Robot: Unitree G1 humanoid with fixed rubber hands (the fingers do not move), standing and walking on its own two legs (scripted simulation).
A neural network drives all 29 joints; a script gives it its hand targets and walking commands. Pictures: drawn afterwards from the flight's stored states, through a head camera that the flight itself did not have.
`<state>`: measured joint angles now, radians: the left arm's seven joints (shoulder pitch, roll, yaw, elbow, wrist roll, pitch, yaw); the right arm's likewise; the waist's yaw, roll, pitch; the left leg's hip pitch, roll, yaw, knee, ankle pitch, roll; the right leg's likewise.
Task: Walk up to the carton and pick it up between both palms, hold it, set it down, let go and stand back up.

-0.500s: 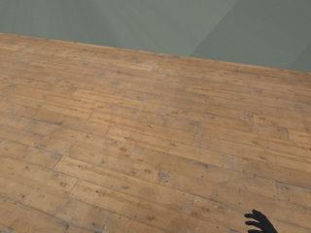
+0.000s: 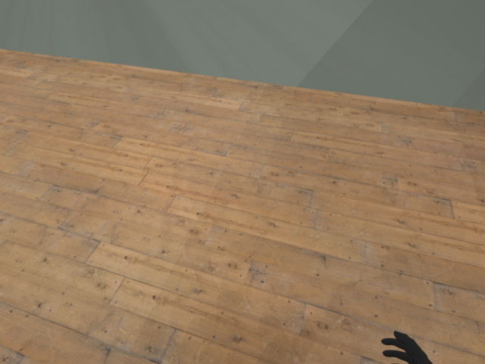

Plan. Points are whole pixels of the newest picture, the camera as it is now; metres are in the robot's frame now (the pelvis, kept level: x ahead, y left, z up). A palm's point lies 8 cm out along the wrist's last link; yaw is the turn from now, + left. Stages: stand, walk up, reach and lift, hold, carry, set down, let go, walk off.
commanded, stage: walk up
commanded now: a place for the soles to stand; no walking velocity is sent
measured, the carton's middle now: out of the picture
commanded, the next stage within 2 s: none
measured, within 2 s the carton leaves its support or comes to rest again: neither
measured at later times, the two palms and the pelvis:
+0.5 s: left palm out of the picture +0.05 +0.44 -0.08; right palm out of the picture +0.14 -0.16 -0.13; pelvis -0.01 +0.11 -0.01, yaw +9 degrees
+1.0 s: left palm out of the picture -0.01 +0.56 -0.09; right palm out of the picture +0.16 -0.04 -0.12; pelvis -0.02 +0.21 -0.01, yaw +18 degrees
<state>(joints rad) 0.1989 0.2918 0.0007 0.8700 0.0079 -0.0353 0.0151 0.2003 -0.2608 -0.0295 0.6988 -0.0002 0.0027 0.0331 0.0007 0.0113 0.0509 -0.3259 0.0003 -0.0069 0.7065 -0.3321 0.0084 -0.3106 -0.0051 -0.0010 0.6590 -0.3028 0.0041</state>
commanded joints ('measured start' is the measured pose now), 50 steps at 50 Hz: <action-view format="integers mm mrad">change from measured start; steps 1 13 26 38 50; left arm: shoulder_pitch -3 -111 14 -199 276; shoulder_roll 433 265 487 427 444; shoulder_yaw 184 91 169 160 141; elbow -47 -79 -35 -80 38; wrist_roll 5 -15 5 23 4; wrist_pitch -38 -3 -29 -15 -55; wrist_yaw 62 55 63 35 66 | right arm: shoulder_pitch -122 85 -6 172 -142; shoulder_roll -294 -490 -359 -347 -264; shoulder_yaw -101 -161 -121 -134 -104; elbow -134 -38 -105 40 -169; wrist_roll -88 -67 -92 -63 -47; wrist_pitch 47 50 68 57 42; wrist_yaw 55 44 67 86 65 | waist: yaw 40 -87 29 -158 157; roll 30 400 -172 -22 -103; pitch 4 -10 -122 -95 -239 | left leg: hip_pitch -412 139 -423 116 -227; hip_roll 60 207 -2 60 -44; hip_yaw -148 -598 -155 -28 -171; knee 477 -443 385 -247 113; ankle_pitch -117 354 -114 -3 259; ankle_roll -33 137 -12 23 71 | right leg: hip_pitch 120 -521 248 -102 385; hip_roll -528 38 -543 -215 -196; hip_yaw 486 -73 568 -102 173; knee -438 478 -442 18 -329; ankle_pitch -27 -385 -219 -109 79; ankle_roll -331 11 -262 -88 -84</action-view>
